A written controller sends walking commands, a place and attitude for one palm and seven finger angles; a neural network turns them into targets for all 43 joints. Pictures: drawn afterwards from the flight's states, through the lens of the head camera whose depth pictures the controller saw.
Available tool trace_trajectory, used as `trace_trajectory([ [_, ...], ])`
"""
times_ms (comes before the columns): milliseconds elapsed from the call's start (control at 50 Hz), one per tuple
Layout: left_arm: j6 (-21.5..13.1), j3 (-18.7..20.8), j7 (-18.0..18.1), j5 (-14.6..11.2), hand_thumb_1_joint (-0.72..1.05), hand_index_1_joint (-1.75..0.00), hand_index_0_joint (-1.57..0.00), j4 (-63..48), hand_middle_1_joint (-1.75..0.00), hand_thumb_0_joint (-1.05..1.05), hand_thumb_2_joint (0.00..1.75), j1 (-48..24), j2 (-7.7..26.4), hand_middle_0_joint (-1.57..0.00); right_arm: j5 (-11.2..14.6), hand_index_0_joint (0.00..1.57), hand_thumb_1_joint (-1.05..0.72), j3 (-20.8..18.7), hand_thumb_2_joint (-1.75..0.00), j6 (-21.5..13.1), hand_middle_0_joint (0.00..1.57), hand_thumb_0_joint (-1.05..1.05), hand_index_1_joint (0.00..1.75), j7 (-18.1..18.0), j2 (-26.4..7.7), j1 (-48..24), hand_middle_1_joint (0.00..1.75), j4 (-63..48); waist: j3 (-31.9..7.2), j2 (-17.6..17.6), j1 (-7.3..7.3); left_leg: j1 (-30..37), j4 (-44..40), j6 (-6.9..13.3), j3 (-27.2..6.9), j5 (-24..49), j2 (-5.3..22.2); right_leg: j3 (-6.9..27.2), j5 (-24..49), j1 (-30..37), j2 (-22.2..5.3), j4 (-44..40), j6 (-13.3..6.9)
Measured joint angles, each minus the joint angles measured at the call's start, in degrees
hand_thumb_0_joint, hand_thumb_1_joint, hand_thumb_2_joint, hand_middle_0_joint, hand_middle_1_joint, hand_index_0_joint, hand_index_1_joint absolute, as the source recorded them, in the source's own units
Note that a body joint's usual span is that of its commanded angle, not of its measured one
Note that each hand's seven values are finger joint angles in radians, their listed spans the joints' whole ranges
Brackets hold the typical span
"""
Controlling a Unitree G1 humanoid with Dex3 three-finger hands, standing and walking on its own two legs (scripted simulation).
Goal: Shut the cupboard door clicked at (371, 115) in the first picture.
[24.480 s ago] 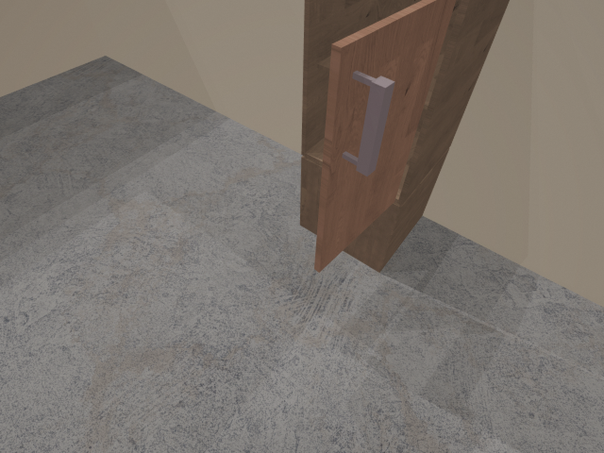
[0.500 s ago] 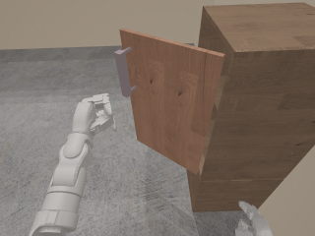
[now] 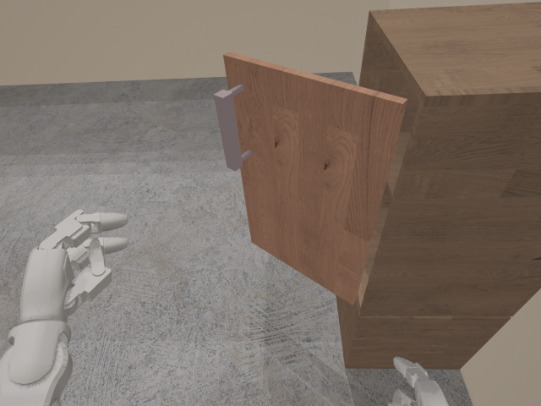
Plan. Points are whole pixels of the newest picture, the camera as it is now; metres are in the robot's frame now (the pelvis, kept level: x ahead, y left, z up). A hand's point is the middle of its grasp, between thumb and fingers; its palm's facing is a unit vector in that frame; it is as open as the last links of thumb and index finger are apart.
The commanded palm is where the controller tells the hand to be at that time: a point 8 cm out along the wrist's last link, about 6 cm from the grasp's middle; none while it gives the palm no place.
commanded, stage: draw the hand back to the body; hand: left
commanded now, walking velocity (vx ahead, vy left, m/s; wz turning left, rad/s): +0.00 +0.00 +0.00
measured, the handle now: (236, 128) +0.63 +0.14 +0.10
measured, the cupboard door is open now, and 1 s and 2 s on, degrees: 53 53 53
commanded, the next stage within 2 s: step back with the hand held close in 0.54 s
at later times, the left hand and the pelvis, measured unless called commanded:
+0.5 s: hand (58, 301) +0.19 +0.27 +0.15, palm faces +0.45 -0.81 -0.37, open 7.4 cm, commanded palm +0.14 +0.30 +0.17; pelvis +0.00 +0.00 +0.00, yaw +1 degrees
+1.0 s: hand (51, 299) +0.19 +0.28 +0.15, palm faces +0.33 -0.80 -0.50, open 7.4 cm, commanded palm +0.13 +0.32 +0.17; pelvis -0.01 +0.02 -0.01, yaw -1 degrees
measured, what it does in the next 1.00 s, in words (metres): stands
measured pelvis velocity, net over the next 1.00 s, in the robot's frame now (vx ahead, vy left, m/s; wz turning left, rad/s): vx -0.01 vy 0.02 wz -0.02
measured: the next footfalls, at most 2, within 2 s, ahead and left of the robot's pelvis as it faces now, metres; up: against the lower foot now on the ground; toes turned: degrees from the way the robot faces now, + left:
none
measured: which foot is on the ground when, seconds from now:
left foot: down 0.00-1.00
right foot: down 0.00-1.00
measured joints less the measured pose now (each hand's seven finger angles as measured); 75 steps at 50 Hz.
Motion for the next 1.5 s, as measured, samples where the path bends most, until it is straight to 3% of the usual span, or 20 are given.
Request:
trace_trajectory([
  [220, -1.0, 8.1, 1.8, 0.1, 0.89, -0.47, -0.36, -8.0, -0.47, 0.01, 0.90, 11.9, 3.3, -0.37, 0.1, 0.20, -0.90, -2.4, -0.90, -3.1, 0.20, 0.01, 0.30, -0.7, -1.9, 1.1, 0.30, 0.2, -1.4, -0.2, 1.27, -0.2, 1.6, 0.0, -0.2, -1.5, 0.2, -0.2, -0.7, 0.6, 0.2, 0.1, 0.1],
  [400, -1.1, 6.3, 2.4, 0.5, 0.89, -0.33, -0.23, -5.2, -0.33, 0.01, 0.90, 8.2, 0.5, -0.24, -0.1, 0.20, -0.90, -2.2, -0.90, -4.5, 0.20, 0.01, 0.30, -0.9, -1.4, -1.2, 0.30, 0.3, -0.2, -0.8, 2.22, -0.9, 1.3, 0.3, -0.8, -0.5, -0.4, -0.8, -0.6, -0.4, -0.4, 0.9, 0.3],
  [520, -0.7, 5.4, 2.2, 0.6, 0.89, -0.31, -0.21, -7.3, -0.31, 0.01, 0.90, 9.2, 1.3, -0.22, -0.4, 0.20, -0.90, -1.2, -0.90, -5.2, 0.20, 0.01, 0.30, -0.9, 0.0, -0.5, 0.30, 0.3, -1.0, -1.4, 1.64, -0.5, 1.4, 0.1, -0.5, -0.9, 0.0, -0.5, -0.5, 0.2, 0.0, 0.3, 0.1],
  [680, -1.3, 7.6, 1.9, 0.3, 0.89, -0.30, -0.21, -7.1, -0.30, 0.01, 0.90, 8.9, 2.6, -0.21, -0.3, 0.20, -0.90, -1.3, -0.90, -4.4, 0.20, 0.01, 0.30, -0.5, -0.2, 0.1, 0.30, 0.5, -0.6, -0.7, 1.08, 0.0, 1.2, 0.1, -0.1, -1.0, 0.1, -0.1, -0.5, 0.5, 0.1, 0.2, 0.2],
  [780, -3.6, 9.6, 1.9, 0.4, 0.89, -0.30, -0.21, -6.8, -0.30, 0.01, 0.90, 10.4, 3.3, -0.21, -0.1, 0.20, -0.90, -1.9, -0.90, -2.1, 0.20, 0.01, 0.30, -0.3, -1.1, -0.2, 0.30, -0.6, -1.5, -0.2, -0.12, -4.8, 3.9, 0.3, -0.1, -1.7, 0.7, -0.2, 0.0, -3.3, 0.6, 0.7, 0.3],
  [900, -4.5, 8.2, 2.0, 0.7, 0.89, -0.30, -0.21, -9.2, -0.30, 0.01, 0.90, 13.5, 3.6, -0.21, 0.2, 0.20, -0.90, -3.8, -0.90, 0.1, 0.20, 0.01, 0.30, -1.1, -2.6, -0.7, 0.30, -1.9, -1.3, -0.8, -1.22, -8.4, 5.4, 1.0, 0.8, -1.7, 0.0, 0.6, -0.5, -7.8, -0.2, 3.6, 1.0],
  [1040, -5.3, 10.6, 2.3, 0.6, 0.89, -0.30, -0.21, -12.4, -0.30, 0.01, 0.90, 15.0, 7.5, -0.21, 0.5, 0.20, -0.90, -4.4, -0.90, 2.0, 0.20, 0.01, 0.30, -2.0, -2.0, -1.1, 0.30, -4.4, -1.0, -3.0, -2.01, -10.7, 6.9, 1.8, 2.1, -1.3, -0.6, 1.7, -0.6, -11.2, -0.9, 6.9, 1.8],
  [1160, -6.5, 12.3, 2.7, 0.8, 0.89, -0.30, -0.21, -13.2, -0.30, 0.01, 0.90, 14.8, 8.2, -0.21, 0.3, 0.20, -0.90, -3.8, -0.90, 1.3, 0.20, 0.01, 0.30, -1.9, -1.2, -0.8, 0.30, -5.7, -1.5, -4.1, -2.05, -12.9, 8.6, 2.5, 2.7, -0.7, -0.8, 2.2, -0.1, -13.6, -1.2, 9.1, 2.2],
  [1380, -8.9, 11.9, 3.5, 3.4, 0.89, -0.30, -0.21, -12.1, -0.30, 0.01, 0.90, 12.8, 4.5, -0.21, 0.1, 0.20, -0.90, -3.1, -0.90, -1.1, 0.20, 0.01, 0.30, -1.8, -1.0, 1.8, 0.30, -4.7, -1.0, -4.2, -1.46, -18.4, 15.0, 3.1, 1.6, -1.0, -0.2, 0.7, 0.6, -17.4, -0.8, 12.8, 2.3],
  [1500, -10.8, 12.9, 3.8, 4.1, 0.89, -0.30, -0.21, -14.3, -0.30, 0.01, 0.90, 11.1, 5.0, -0.21, -0.4, 0.20, -0.90, -3.0, -0.90, -3.0, 0.20, 0.01, 0.30, -1.8, -0.4, 3.4, 0.30, -3.3, -0.1, -5.2, -2.07, -19.6, 16.5, 3.1, 0.5, -0.4, -0.8, 3.4, -0.8, -17.8, 0.7, 15.5, 2.4],
])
